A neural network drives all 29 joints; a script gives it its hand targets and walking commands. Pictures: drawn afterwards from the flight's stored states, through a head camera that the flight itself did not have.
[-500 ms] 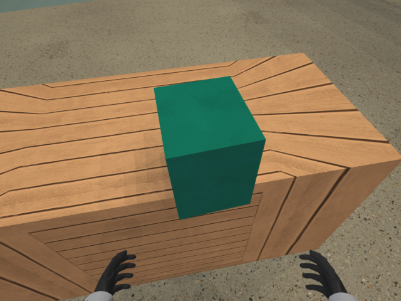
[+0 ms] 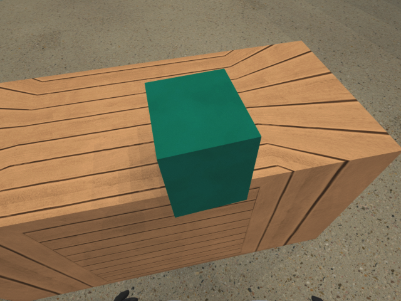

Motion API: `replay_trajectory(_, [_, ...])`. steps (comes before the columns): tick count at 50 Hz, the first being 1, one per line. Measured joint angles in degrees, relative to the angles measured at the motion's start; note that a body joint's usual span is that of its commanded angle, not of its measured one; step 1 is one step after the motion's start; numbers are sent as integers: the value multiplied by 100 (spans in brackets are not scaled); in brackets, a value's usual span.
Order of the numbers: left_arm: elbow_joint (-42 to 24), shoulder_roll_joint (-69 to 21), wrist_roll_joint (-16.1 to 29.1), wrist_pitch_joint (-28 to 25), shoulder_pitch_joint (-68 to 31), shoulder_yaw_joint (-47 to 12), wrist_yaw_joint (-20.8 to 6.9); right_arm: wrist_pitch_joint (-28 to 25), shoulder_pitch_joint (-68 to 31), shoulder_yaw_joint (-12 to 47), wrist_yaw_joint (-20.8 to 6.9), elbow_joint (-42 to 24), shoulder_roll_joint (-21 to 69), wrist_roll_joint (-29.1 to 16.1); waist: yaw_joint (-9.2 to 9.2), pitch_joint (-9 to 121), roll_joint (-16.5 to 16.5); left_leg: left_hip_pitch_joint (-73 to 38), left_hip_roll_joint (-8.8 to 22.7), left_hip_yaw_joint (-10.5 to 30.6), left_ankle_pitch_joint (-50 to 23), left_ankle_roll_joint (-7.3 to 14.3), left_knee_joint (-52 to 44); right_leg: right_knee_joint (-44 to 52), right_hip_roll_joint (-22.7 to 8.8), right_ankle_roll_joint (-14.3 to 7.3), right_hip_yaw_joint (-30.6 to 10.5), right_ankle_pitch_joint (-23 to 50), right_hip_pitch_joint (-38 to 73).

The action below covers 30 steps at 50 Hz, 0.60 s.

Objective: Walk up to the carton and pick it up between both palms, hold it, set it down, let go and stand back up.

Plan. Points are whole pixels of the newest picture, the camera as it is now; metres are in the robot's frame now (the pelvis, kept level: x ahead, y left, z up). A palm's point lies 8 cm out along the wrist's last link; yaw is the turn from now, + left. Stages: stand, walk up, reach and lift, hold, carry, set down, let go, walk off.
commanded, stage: stand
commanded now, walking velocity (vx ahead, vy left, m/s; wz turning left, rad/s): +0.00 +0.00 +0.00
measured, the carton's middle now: (199, 145) +0.41 +0.04 +0.06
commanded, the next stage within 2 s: walk up in 1.86 s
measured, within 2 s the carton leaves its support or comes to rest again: neither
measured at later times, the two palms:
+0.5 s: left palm out of the picture +0.01 +0.22 -0.13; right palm out of the picture +0.00 -0.21 -0.13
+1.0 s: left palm out of the picture -0.03 +0.21 -0.14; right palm out of the picture -0.02 -0.19 -0.13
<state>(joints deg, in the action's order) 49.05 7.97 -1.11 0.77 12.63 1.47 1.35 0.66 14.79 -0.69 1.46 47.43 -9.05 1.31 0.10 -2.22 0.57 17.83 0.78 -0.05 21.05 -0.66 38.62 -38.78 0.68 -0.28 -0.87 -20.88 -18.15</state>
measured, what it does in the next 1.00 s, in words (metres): stands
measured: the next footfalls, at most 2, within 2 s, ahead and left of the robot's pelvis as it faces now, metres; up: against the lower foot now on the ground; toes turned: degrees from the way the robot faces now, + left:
none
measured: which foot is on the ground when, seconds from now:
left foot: down 0.00-1.00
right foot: down 0.00-1.00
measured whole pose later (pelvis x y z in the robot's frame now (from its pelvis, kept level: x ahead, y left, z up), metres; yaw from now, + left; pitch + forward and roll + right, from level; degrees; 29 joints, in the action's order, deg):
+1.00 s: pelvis -0.01 +0.01 +0.02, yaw +1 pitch -3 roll +0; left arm 67.0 5.1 -1.3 0.5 15.3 1.7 2.8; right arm 0.5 16.2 -1.8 2.5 64.8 -5.4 1.1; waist -0.1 -3.8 0.0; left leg 10.9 -0.1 0.3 15.2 0.3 28.8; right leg -27.9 -0.2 0.8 -0.8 -14.8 -10.5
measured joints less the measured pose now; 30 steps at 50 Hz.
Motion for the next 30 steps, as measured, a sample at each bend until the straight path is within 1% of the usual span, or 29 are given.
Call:
replay_trajectory(7, [323, -15, -6, -1, -10, 61, 37, -6, -2, -85, 53, 346, -7, -3, 2, 8, -19, -144, 9, 4, -89, -4, -176, 193, 8, -1, 2, 97, 152])
replay_trajectory(22, [1144, -85, -2, -30, 79, 133, 95, -44, 102, -134, 72, 1158, 156, -16, -1, -85, -38, -495, -20, 17, -367, 27, -675, 724, -24, 30, 7, 384, 527])
replay_trajectory(30, [1482, -167, -9, -27, 154, 111, 108, -50, 123, -120, 82, 1478, 272, -16, -13, -129, -53, -605, -46, 30, -481, 48, -855, 917, -50, 54, 14, 497, 651])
